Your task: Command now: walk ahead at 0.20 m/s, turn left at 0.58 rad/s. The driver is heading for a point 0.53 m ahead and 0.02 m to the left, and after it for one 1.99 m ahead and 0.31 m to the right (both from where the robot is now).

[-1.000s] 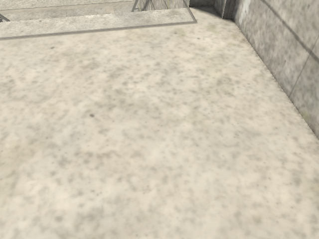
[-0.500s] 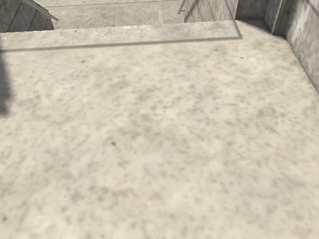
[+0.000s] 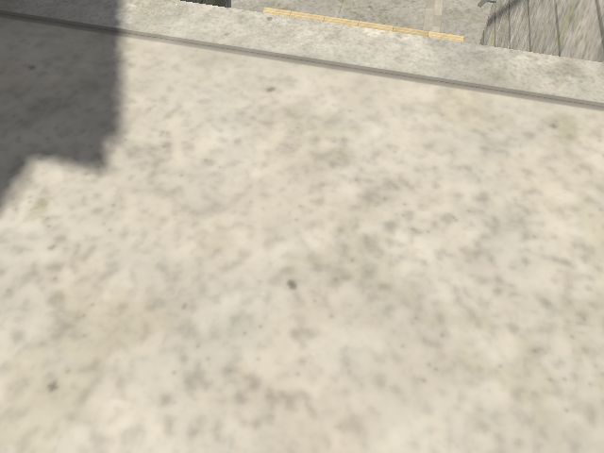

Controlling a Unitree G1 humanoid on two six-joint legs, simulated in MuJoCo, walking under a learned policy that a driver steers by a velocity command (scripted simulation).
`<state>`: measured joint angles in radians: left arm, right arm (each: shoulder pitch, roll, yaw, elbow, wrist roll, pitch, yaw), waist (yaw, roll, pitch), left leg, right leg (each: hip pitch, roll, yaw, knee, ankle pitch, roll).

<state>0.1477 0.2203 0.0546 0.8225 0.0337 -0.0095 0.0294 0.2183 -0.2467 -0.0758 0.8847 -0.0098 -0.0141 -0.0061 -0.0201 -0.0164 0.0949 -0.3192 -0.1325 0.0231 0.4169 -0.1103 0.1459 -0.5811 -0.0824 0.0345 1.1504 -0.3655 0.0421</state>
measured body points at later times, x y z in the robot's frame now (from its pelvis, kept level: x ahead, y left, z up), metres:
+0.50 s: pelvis +0.16 -0.06 +0.01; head +0.17 -0.09 +0.46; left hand +0.19 +0.21 -0.09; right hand +0.30 -0.31 -0.12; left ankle +0.11 +0.05 -0.67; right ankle +0.16 -0.16 -0.73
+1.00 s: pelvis +0.38 +0.03 +0.01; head +0.41 +0.05 +0.45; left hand +0.34 +0.28 -0.14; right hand +0.56 -0.19 -0.11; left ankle +0.40 +0.10 -0.73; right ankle +0.34 -0.12 -0.65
